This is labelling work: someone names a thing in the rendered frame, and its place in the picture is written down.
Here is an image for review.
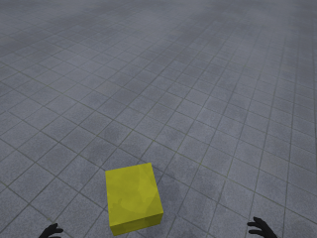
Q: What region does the robot left hand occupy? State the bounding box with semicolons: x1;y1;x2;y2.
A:
39;223;63;238

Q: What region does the carton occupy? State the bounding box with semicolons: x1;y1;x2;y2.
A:
105;163;163;236

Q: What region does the robot right hand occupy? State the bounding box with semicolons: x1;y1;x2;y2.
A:
247;217;277;238

